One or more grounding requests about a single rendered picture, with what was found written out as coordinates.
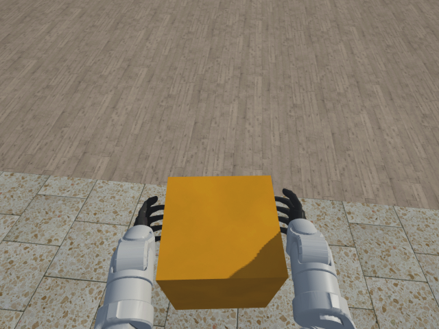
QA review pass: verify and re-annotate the robot left forearm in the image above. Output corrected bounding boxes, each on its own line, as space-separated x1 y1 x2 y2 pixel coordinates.
94 225 156 329

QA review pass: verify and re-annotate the right robot hand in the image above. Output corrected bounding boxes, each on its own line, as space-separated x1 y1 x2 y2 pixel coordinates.
274 188 306 234

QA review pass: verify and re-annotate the robot right forearm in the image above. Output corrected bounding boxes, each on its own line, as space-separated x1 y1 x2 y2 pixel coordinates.
286 219 357 329

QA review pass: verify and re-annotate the carton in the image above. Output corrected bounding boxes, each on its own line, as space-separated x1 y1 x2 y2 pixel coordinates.
156 175 289 310

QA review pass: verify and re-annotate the left robot hand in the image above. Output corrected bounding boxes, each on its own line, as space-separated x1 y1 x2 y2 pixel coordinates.
133 196 165 242

